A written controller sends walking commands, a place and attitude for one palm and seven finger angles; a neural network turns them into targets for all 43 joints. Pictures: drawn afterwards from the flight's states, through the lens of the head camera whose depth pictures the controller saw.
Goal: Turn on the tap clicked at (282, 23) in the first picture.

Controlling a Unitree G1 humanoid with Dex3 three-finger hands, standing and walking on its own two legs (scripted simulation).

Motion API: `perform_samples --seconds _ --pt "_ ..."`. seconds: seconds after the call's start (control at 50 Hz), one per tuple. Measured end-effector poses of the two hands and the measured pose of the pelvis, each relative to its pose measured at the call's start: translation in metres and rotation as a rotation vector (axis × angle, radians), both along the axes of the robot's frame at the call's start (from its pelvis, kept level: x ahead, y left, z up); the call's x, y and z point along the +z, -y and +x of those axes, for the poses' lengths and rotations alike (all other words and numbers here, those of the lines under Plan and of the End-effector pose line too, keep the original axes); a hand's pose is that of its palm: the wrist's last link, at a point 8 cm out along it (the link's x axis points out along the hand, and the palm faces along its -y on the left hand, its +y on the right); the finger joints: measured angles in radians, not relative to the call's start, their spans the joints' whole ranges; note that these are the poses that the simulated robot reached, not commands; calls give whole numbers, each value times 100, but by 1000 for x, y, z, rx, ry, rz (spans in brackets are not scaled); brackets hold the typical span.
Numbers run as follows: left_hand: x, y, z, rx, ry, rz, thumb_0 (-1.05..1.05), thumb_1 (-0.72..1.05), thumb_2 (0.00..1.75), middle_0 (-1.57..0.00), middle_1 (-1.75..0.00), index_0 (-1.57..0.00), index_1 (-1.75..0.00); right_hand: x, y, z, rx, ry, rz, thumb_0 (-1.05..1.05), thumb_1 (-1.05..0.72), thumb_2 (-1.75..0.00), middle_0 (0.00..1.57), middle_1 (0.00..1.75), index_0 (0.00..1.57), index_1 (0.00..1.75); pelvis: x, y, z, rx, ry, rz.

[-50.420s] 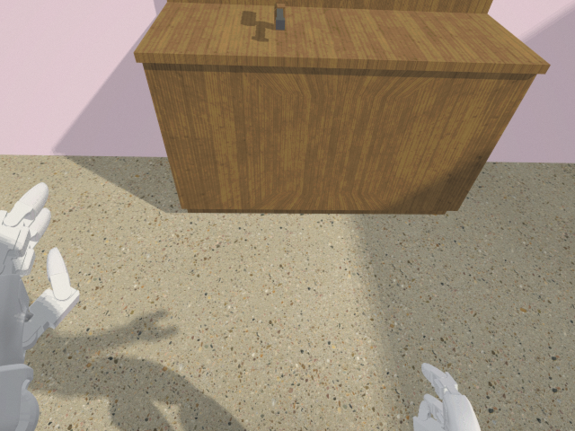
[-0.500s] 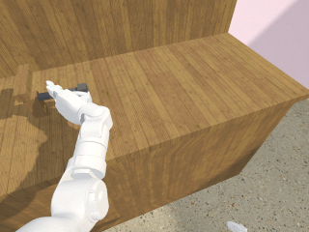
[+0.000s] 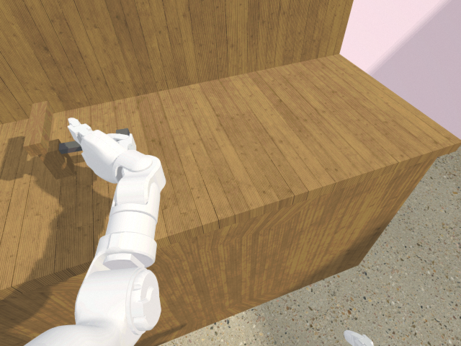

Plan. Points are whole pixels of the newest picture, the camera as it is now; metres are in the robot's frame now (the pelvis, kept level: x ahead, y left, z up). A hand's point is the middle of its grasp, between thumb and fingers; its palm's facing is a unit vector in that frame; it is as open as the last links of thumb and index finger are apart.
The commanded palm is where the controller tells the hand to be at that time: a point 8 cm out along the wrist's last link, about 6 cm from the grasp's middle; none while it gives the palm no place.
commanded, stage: lift the hand up off the lever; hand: left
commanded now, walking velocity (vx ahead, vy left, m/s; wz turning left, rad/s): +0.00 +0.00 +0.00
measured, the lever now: (123, 138) +0.49 +0.23 +0.10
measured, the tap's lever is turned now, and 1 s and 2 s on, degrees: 83 83 83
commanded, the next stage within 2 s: draw the hand back beside the body in 1.20 s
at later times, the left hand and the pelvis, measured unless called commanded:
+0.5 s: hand (126, 136) +0.42 +0.19 +0.17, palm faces +0.81 -0.58 -0.07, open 7.8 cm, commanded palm +0.36 +0.21 +0.17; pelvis +0.00 +0.00 +0.00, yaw +0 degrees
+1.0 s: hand (120, 130) +0.41 +0.19 +0.19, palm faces +0.80 -0.59 -0.05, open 7.8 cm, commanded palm +0.36 +0.21 +0.19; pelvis +0.00 +0.00 +0.01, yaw +0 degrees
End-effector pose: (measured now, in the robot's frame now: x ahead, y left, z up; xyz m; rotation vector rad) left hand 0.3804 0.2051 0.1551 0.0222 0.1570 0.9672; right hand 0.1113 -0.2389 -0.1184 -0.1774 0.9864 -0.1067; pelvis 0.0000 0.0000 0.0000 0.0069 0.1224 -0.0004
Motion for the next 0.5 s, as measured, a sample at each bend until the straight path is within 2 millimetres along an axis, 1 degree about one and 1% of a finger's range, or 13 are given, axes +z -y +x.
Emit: perform_samples --seconds 0.22,0.5 --pt "8 1 -9 3 12 7 1 90 89 -15 -15 -15 -15 5 1 9 2 38 4 1 -91 -90 20 30 20 30 2 2 -1 -3 18 3" --pt "22 3 -15 -20 25 7 1 90 89 -15 -15 -15 -15 13 -9 28 29 95 17 1 -91 -90 20 30 20 30 4 0 -3 -1 39 4"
